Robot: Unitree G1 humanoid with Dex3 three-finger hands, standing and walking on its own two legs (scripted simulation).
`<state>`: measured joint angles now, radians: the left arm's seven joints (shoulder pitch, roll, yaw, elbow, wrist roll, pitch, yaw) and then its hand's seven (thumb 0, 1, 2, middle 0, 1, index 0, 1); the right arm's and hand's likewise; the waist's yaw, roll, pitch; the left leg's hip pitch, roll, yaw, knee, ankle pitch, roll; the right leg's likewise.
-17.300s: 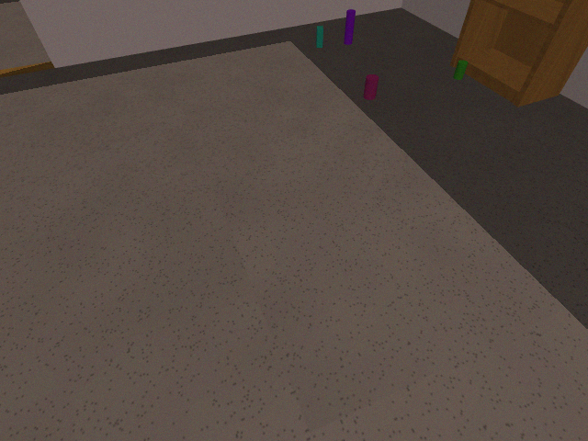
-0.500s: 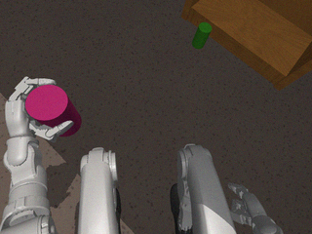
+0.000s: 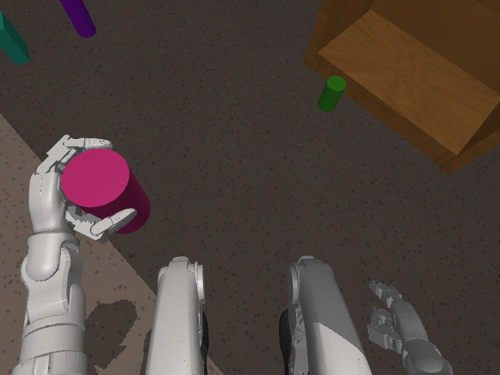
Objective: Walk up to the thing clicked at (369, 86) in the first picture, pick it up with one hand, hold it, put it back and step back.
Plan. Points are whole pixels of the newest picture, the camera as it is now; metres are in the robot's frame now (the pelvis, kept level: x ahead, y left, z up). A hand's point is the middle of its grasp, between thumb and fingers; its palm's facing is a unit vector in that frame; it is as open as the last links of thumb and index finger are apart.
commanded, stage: lift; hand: left
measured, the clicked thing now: (113, 195) +0.38 +0.22 -0.01
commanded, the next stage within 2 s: hold in 1.52 s
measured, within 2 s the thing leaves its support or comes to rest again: neither
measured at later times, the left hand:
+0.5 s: hand (41, 130) +0.37 +0.22 +0.18, palm faces +0.14 -0.99 -0.01, open 11.3 cm
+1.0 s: hand out of the picture +0.37 +0.20 +0.25, palm faces +0.13 -0.99 -0.01, open 11.3 cm
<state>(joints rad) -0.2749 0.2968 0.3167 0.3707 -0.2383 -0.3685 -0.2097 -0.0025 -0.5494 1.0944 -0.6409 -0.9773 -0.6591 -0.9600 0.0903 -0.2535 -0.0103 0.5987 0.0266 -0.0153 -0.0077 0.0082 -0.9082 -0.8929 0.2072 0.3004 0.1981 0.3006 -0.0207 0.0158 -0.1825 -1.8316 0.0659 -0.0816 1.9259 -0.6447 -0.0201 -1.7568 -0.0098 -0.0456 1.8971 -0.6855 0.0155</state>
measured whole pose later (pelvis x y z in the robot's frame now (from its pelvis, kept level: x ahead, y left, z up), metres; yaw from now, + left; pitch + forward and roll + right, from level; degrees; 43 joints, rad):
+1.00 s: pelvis +0.05 +0.01 +0.21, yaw +3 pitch +13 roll -2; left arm -0.10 0.22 0.16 0.33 -0.19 -0.32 -0.08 0.00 -0.55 1.09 -0.64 -0.98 -0.66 -0.96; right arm 0.23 -0.22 0.00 0.61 0.02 -0.06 -0.03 0.01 -0.91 -0.90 0.21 0.30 0.20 0.30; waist -0.03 0.02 -0.09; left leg -0.87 0.06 -0.02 1.12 -0.48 -0.01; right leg -0.81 -0.02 -0.04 1.08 -0.50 0.03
